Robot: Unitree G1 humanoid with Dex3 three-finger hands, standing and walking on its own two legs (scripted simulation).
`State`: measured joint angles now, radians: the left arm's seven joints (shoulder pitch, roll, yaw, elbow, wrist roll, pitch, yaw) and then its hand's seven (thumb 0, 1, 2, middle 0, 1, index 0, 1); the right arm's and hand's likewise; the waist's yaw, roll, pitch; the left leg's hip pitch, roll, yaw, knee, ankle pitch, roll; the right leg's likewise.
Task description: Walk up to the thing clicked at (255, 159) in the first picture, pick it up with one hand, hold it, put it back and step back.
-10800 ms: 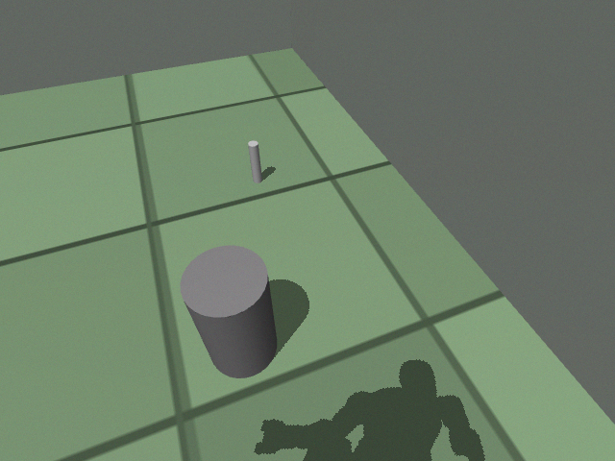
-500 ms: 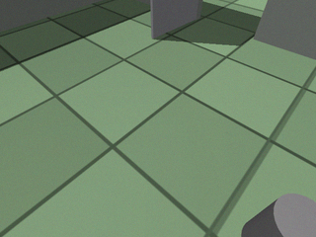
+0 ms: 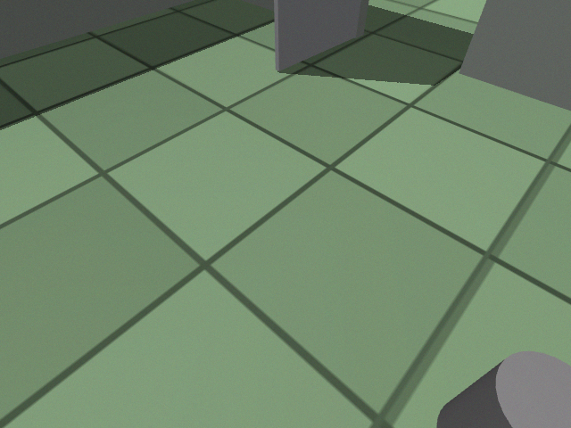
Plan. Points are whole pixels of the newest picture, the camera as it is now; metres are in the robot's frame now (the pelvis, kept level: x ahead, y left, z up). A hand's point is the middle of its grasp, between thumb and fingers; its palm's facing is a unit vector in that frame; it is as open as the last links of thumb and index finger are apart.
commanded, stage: stand
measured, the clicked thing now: out of the picture +0.73 -1.33 -0.67
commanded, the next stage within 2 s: walk up in 0.32 s
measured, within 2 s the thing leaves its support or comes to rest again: neither
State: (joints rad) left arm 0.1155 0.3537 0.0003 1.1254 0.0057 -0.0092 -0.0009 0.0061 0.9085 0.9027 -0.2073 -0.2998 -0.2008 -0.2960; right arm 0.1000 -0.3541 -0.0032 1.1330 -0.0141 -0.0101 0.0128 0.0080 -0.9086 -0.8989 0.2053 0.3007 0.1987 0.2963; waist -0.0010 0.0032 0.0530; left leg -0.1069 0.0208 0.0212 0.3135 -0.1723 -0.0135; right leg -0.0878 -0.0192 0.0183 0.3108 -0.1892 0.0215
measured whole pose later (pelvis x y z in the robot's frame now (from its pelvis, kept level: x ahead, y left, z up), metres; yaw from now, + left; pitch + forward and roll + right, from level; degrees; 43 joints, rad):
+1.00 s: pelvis +0.23 -0.04 -0.03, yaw +2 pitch -2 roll -2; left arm 0.34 0.43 0.06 0.95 0.01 -0.07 -0.05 0.01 0.90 0.90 -0.21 -0.30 -0.20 -0.30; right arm 0.16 -0.41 -0.08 0.93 -0.04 -0.03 0.11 0.01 -0.91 -0.90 0.20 0.30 0.20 0.30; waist 0.06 0.00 0.09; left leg -0.44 0.06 0.04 0.57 -0.10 0.03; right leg 0.09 -0.03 -0.15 0.45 -0.48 0.01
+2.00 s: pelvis +0.72 -0.02 -0.02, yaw +0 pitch -3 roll +0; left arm 0.30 0.45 0.04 0.91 -0.01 -0.06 -0.04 0.01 0.91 0.90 -0.21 -0.30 -0.20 -0.30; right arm 0.26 -0.39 -0.05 0.85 -0.01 -0.09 0.06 0.01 -0.91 -0.90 0.21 0.30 0.20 0.30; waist 0.00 -0.06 0.08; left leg -0.25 0.02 0.12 0.53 -0.23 0.05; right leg -0.45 -0.06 0.02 1.06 -0.33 -0.03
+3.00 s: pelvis +1.10 +0.04 -0.01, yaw -27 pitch -2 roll -1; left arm 0.31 0.48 0.05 0.90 0.00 0.00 -0.02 0.01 0.91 0.90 -0.21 -0.30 -0.20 -0.30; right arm 0.22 -0.41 -0.06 0.76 -0.03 -0.01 0.09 0.01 -0.91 -0.90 0.21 0.30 0.20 0.30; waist -0.02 0.01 0.08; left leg -0.15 0.02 0.17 0.41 -0.24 0.05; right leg -0.53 -0.06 -0.04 0.94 -0.28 0.02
